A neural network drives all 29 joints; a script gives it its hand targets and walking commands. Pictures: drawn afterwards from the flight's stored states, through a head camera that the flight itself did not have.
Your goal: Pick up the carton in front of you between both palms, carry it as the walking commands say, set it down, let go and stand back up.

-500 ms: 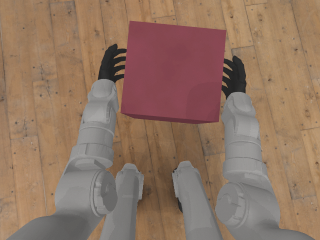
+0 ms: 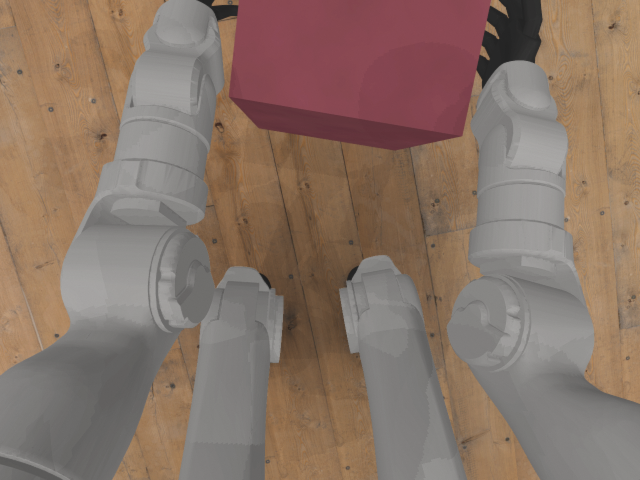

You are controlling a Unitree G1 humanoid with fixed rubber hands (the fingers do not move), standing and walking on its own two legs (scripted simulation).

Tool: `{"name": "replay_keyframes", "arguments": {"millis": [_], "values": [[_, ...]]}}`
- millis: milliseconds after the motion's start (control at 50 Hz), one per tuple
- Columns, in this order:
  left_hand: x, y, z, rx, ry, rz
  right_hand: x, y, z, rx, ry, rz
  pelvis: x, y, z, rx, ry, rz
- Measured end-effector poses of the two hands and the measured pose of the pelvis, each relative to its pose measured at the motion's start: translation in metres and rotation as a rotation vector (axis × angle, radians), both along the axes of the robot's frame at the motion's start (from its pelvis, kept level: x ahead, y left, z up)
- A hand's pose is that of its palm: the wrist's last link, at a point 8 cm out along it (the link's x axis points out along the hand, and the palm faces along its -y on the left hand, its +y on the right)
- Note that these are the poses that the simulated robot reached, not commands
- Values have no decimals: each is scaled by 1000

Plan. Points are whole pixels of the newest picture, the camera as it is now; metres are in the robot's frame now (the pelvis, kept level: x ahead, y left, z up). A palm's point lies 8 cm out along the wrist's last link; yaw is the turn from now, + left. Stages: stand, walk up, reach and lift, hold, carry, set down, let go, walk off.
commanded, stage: set down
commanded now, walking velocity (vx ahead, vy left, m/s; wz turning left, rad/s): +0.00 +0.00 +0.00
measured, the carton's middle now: (349, 42) +0.56 -0.06 -0.21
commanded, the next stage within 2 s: none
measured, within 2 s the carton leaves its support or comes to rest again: rests again in 0.64 s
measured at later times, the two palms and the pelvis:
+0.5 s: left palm (222, 16) +0.60 +0.09 -0.24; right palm (465, 70) +0.53 -0.21 -0.24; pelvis +0.01 +0.00 -0.07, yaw -1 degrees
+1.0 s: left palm (221, 31) +0.59 +0.09 -0.25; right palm (460, 88) +0.52 -0.21 -0.25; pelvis +0.00 +0.01 -0.09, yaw -2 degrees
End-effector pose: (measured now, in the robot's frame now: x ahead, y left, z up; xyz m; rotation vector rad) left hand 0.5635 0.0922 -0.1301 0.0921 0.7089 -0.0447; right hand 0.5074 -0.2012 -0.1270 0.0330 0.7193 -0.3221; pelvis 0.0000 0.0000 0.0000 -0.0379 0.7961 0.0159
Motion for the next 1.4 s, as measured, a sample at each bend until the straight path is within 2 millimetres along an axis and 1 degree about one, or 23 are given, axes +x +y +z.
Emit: {"name": "replay_keyframes", "arguments": {"millis": [140,260,300,360,460,540,740,1000,1160,1400], "values": [[14,-5,-48,12,8,-26,9,-5,-48,2,10,-11,1,-1,-27,-1,-16,-4],[25,-8,-84,22,19,-46,17,-8,-85,13,21,-14,4,-2,-48,-1,-33,-9],[28,-9,-94,25,22,-51,19,-9,-95,15,23,-14,6,-3,-54,1,-47,-8],[31,-9,-103,27,27,-56,21,-9,-103,21,27,-17,10,-3,-60,2,-67,-10],[36,-7,-107,29,25,-56,26,-8,-108,26,24,-13,14,-3,-68,1,-73,-16],[35,-5,-109,30,28,-58,25,-6,-111,28,27,-6,14,-1,-73,-1,-81,-18],[25,-4,-120,29,45,-69,10,-6,-124,36,43,14,5,6,-81,-11,-152,-18],[25,-1,-123,-4,43,-89,9,-9,-127,66,19,43,-3,8,-90,-20,-224,-19],[26,-1,-127,-38,30,-103,11,-9,-130,86,8,71,-5,9,-93,-24,-250,-22],[31,1,-135,-56,9,-114,17,-12,-138,78,11,71,1,10,-96,-24,-237,-26]]}}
